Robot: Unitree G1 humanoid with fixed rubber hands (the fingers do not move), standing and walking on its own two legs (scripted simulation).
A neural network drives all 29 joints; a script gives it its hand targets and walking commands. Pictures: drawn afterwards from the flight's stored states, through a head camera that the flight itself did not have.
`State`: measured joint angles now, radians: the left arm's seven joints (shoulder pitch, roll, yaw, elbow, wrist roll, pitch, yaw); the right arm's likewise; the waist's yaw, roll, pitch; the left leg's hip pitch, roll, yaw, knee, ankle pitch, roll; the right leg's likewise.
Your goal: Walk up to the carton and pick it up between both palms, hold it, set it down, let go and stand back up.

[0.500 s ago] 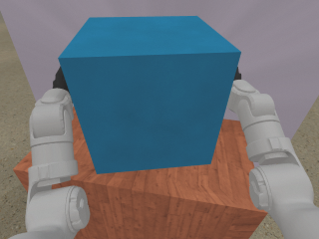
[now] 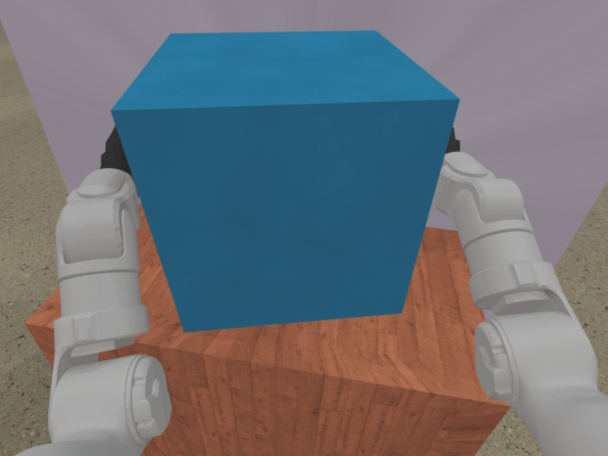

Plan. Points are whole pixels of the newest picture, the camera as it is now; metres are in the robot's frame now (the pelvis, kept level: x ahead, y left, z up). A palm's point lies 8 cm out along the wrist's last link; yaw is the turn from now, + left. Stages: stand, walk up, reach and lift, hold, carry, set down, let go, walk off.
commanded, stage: hold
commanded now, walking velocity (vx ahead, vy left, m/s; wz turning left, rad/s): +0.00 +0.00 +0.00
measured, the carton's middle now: (285, 172) +0.43 +0.00 +0.23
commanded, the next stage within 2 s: none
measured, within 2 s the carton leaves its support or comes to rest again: neither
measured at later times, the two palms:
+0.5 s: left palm (121, 180) +0.36 +0.20 +0.26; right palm (440, 164) +0.37 -0.19 +0.27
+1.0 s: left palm (121, 180) +0.36 +0.20 +0.26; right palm (440, 164) +0.37 -0.19 +0.27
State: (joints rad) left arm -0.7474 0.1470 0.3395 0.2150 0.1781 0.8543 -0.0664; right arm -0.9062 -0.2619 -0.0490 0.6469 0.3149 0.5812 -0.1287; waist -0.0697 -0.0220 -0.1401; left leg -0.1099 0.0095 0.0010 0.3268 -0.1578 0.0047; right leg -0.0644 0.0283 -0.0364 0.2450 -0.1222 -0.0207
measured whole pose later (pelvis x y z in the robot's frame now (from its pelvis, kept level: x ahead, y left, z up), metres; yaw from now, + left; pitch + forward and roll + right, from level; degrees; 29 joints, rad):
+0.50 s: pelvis +0.00 +0.00 +0.00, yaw +0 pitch -3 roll -1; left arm -0.75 0.15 0.34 0.22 0.18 0.85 -0.07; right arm -0.91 -0.26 -0.05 0.65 0.32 0.58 -0.13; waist -0.07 -0.02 -0.14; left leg -0.11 0.01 0.00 0.33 -0.16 0.00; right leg -0.06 0.03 -0.04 0.24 -0.12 -0.02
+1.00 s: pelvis +0.00 +0.00 +0.00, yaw +0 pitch -3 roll -1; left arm -0.75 0.15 0.34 0.22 0.18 0.85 -0.07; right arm -0.91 -0.26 -0.05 0.65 0.32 0.58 -0.13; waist -0.07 -0.02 -0.14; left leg -0.11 0.01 0.00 0.33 -0.16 0.00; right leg -0.06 0.03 -0.04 0.24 -0.12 -0.02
